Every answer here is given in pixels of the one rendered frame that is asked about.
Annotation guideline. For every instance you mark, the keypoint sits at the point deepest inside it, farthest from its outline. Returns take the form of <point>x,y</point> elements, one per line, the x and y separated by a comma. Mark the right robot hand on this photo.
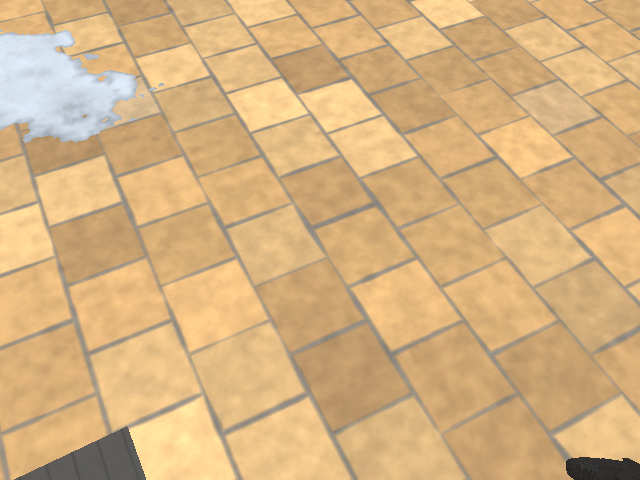
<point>586,468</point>

